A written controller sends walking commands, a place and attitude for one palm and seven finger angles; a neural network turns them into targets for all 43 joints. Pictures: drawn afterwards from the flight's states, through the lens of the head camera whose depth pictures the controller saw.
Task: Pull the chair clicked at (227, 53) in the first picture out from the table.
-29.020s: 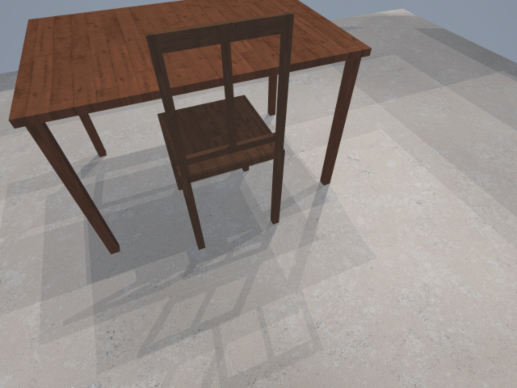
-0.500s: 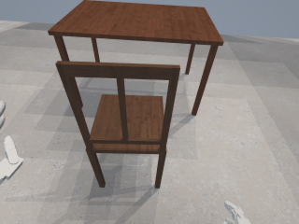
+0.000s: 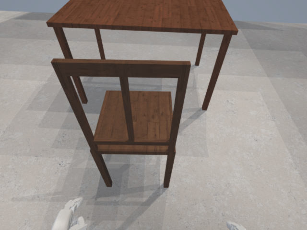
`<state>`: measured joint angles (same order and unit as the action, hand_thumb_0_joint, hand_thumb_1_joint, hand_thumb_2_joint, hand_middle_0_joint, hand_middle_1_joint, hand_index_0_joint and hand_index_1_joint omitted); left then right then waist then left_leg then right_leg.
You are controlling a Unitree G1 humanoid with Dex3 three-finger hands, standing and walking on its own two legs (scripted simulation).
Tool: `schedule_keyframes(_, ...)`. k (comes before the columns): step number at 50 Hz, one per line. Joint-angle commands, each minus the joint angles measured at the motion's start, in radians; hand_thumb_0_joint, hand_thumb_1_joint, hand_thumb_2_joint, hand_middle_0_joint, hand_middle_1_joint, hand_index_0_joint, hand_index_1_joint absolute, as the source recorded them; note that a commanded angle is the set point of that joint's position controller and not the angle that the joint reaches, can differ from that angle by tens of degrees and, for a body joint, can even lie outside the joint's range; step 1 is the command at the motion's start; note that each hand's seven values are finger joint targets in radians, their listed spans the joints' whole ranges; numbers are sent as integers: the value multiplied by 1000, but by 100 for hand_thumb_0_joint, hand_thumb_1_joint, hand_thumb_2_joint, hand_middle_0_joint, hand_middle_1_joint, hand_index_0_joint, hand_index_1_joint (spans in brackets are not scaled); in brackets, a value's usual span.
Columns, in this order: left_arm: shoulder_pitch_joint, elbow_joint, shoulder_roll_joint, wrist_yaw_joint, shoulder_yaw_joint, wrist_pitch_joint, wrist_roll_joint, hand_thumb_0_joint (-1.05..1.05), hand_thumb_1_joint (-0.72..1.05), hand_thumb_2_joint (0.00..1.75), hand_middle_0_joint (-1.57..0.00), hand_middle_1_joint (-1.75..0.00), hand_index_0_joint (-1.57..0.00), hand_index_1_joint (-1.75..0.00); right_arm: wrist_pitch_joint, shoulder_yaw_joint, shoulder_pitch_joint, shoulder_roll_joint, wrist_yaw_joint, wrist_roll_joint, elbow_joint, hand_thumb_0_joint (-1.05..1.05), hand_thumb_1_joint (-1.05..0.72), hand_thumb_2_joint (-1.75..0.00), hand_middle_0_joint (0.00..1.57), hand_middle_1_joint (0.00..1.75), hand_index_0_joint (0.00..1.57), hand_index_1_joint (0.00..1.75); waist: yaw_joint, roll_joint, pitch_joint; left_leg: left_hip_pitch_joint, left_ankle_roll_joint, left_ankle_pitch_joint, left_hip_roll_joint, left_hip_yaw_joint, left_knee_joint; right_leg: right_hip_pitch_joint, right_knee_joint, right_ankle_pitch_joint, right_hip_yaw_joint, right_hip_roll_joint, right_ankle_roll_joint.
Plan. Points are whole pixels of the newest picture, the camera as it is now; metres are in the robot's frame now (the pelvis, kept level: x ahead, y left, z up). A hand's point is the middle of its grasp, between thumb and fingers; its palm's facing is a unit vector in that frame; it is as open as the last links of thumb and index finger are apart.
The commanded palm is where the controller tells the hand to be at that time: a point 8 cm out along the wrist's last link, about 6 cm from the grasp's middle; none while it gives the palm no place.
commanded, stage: let the arm hang, fingers relaxed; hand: left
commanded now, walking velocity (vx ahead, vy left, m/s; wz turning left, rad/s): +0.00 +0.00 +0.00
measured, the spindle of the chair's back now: (128, 113) +0.51 +0.12 -0.04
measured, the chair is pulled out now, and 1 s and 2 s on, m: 0.61 0.61 0.61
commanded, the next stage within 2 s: look to check the result in 0.90 s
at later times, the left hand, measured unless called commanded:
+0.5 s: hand out of the picture -0.02 +0.17 -0.16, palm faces +0.03 -0.97 -0.22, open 7.3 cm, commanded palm none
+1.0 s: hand out of the picture -0.01 +0.14 -0.17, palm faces +0.05 -0.98 -0.17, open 7.3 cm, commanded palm none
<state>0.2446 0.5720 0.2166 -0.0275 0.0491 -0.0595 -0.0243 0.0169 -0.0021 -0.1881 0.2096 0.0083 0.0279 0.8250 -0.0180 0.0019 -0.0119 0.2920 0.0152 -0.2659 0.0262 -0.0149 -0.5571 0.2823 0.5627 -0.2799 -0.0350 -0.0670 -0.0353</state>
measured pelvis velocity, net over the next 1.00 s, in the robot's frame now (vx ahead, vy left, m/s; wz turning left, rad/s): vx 0.00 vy -0.02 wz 0.00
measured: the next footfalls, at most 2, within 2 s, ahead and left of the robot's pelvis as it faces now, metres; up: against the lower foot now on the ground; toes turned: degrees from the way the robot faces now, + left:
none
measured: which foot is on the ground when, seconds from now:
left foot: down 0.00-1.00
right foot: down 0.00-1.00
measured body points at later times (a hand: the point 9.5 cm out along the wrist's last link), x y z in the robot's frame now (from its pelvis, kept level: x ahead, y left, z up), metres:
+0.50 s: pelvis +0.01 -0.01 +0.01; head +0.02 -0.02 +0.46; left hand -0.02 +0.22 -0.15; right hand -0.01 -0.23 -0.15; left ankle +0.02 +0.11 -0.73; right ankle +0.01 -0.14 -0.73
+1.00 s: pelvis +0.00 -0.02 +0.01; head +0.02 -0.02 +0.46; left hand -0.01 +0.19 -0.15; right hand -0.02 -0.23 -0.15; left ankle +0.02 +0.11 -0.73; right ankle +0.01 -0.14 -0.73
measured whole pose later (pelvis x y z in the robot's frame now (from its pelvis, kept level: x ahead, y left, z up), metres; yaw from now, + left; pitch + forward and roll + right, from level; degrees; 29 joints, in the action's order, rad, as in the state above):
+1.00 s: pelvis +0.00 -0.02 +0.01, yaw +0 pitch -1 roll +0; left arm 0.31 1.06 0.13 -0.04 0.00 -0.01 0.00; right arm 0.00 0.00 -0.34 0.10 -0.03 0.02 1.07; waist 0.01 0.00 -0.06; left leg 0.23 -0.02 -0.23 -0.01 -0.04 -0.47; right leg 0.21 0.47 -0.24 -0.06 -0.03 0.00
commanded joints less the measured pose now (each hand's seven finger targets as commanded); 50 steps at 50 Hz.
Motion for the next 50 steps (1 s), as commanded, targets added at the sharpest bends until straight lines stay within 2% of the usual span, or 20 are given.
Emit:
schedule_keyframes(1, 67, 101, 115, 1, -9, 44, 4, 0, 90, 90, -20, -30, -20, -30, 15, -14, -50, 114, -19, -6, -12, 0, -90, -90, 20, 30, 20, 30, 33, -68, 60, -41, 31, 370, -107, -113, 129, -136, -83, 194, 54, -24, 63)
schedule_keyframes(3, 80, 198, 111, 1, -17, 48, 8, 0, 90, 90, -20, -30, -20, -30, 11, -8, -68, 94, -24, -11, 29, 0, -90, -90, 20, 30, 20, 30, 30, -132, 44, -46, 25, 280, -99, -99, 141, -138, -115, 158, 60, -27, 66)
schedule_keyframes(4, 95, 223, 92, 0, -10, 48, 4, 0, 90, 90, -20, -30, -20, -30, 8, -11, -80, 81, -30, -9, 43, 0, -90, -90, 20, 30, 20, 30, 31, -137, 23, -55, 31, 255, -102, -101, 147, -128, -138, 162, 54, -18, 69)
schedule_keyframes(6, 101, 257, 70, -4, -7, 49, 7, 0, 90, 90, -20, -30, -20, -30, 4, -15, -115, 59, -33, -6, 65, 0, -90, -90, 20, 30, 20, 30, 26, -201, 44, -61, 31, 220, -104, -101, 157, -141, -145, 154, 44, -21, 73)
schedule_keyframes(8, 94, 295, 68, -1, -15, 50, 10, 0, 90, 90, -20, -30, -20, -30, 1, -18, -143, 50, -34, -8, 87, 0, -90, -90, 20, 30, 20, 30, 25, -169, 25, -36, 32, 167, -107, -107, 174, -148, -154, 134, 37, -22, 74)
schedule_keyframes(9, 93, 313, 67, 1, -18, 50, 10, 0, 90, 90, -20, -30, -20, -30, -3, -20, -148, 49, -36, -10, 93, 0, -90, -90, 20, 30, 20, 30, 26, -107, -7, -33, 38, 137, -112, -113, 182, -131, -171, 124, 33, -18, 75)
schedule_keyframes(11, 91, 346, 67, 2, -25, 52, 12, 0, 90, 90, -20, -30, -20, -30, -3, -20, -174, 58, -35, -12, 109, 0, -90, -90, 20, 30, 20, 30, 20, -53, -13, -29, 37, 115, -112, -113, 184, -125, -174, 113, 38, -28, 75)
schedule_keyframes(14, 105, 383, 68, 2, -31, 54, 15, 0, 90, 90, -20, -30, -20, -30, -3, -17, -199, 53, -36, -15, 136, 0, -90, -90, 20, 30, 20, 30, 21, -47, -23, -30, 38, 108, -109, -104, 189, -125, -184, 106, 45, -29, 80)
schedule_keyframes(17, 119, 414, 62, -1, -35, 56, 16, 0, 90, 90, -20, -30, -20, -30, -2, -15, -217, 48, -37, -16, 158, 0, -90, -90, 20, 30, 20, 30, 20, 11, -17, -49, 33, 121, -103, -93, 173, -113, -183, 106, 54, -40, 82)
schedule_keyframes(20, 129, 434, 56, -2, -39, 54, 16, 0, 90, 90, -20, -30, -20, -30, -4, -12, -223, 36, -37, -16, 180, 0, -90, -90, 20, 30, 20, 30, 19, 4, -68, -38, 34, 88, -102, -89, 182, -73, -193, 69, 58, -38, 84)
schedule_keyframes(24, 147, 452, 45, -5, -39, 55, 15, 0, 90, 90, -20, -30, -20, -30, -4, -10, -232, 25, -38, -17, 201, 0, -90, -90, 20, 30, 20, 30, 24, -3, -91, -25, 38, 60, -101, -87, 195, -61, -199, 46, 57, -32, 84)
schedule_keyframes(28, 151, 457, 33, -8, -37, 57, 15, 0, 90, 90, -20, -30, -20, -30, -4, -8, -237, 5, -38, -15, 212, 0, -90, -90, 20, 30, 20, 30, 22, 32, -81, -33, 31, 62, -93, -79, 178, -52, -197, 29, 64, -40, 86)
schedule_keyframes(29, 153, 460, 30, -8, -39, 55, 15, 0, 90, 90, -20, -30, -20, -30, -7, -8, -231, 2, -38, -16, 217, 0, -90, -90, 20, 30, 20, 30, 24, 28, -117, -25, 33, 43, -91, -75, 182, -30, -209, 8, 62, -35, 88)
schedule_keyframes(36, 154, 462, 13, -10, -33, 58, 14, 0, 90, 90, -20, -30, -20, -30, -4, -9, -238, -22, -41, -13, 226, 0, -90, -90, 20, 30, 20, 30, 24, -25, -99, -20, 28, 62, -91, -73, 174, -44, -198, 24, 65, -37, 90)
schedule_keyframes(38, 154, 464, 11, -10, -32, 60, 15, 0, 90, 90, -20, -30, -20, -30, -3, -7, -242, -25, -42, -13, 224, 0, -90, -90, 20, 30, 20, 30, 23, -13, -79, -30, 26, 73, -90, -72, 168, -54, -196, 38, 66, -38, 92)
schedule_keyframes(40, 150, 462, 6, -10, -32, 58, 15, 0, 90, 90, -20, -30, -20, -30, -5, -9, -245, -27, -44, -13, 223, 0, -90, -90, 20, 30, 20, 30, 21, -20, -97, -20, 26, 74, -92, -73, 170, -52, -200, 39, 65, -35, 93)
schedule_keyframes(43, 153, 459, 5, -10, -30, 60, 16, 0, 90, 90, -20, -30, -20, -30, -1, -8, -247, -26, -44, -14, 223, 0, -90, -90, 20, 30, 20, 30, 23, -21, -68, -30, 27, 92, -97, -77, 171, -69, -191, 61, 60, -36, 92)
schedule_keyframes(45, 151, 460, 3, -10, -30, 58, 14, 0, 90, 90, -20, -30, -20, -30, -4, -11, -241, -27, -45, -13, 223, 0, -90, -90, 20, 30, 20, 30, 24, -12, -97, -17, 27, 75, -96, -78, 175, -58, -198, 47, 59, -34, 92)
schedule_keyframes(48, 147, 458, 4, -9, -29, 59, 16, 0, 90, 90, -20, -30, -20, -30, -3, -10, -249, -25, -44, -14, 223, 0, -90, -90, 20, 30, 20, 30, 20, -21, -75, -32, 26, 80, -95, -78, 173, -60, -195, 44, 62, -36, 93)
schedule_keyframes(50, 152, 460, 2, -11, -30, 59, 15, 0, 90, 90, -20, -30, -20, -30, -4, -11, -239, -24, -46, -14, 222, 0, -90, -90, 20, 30, 20, 30, 23, -17, -85, -32, 28, 89, -98, -76, 172, -59, -198, 58, 60, -34, 93)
